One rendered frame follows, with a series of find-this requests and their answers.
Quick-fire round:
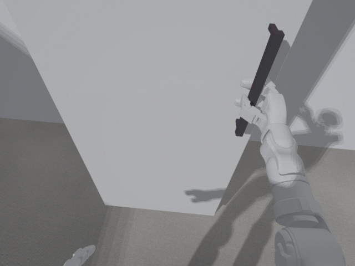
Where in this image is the handle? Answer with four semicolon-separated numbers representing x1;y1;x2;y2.
235;23;285;137

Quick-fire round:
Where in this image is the robot right upper arm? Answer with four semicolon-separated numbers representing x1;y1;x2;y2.
275;227;344;266

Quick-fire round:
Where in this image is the robot right forearm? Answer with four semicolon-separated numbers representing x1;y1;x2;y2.
260;123;346;266

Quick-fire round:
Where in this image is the fridge door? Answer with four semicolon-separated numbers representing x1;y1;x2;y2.
3;0;313;216

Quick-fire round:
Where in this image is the robot right hand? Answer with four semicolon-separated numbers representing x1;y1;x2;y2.
234;77;287;133

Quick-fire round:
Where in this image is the robot left hand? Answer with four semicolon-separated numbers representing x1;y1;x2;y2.
63;245;95;266

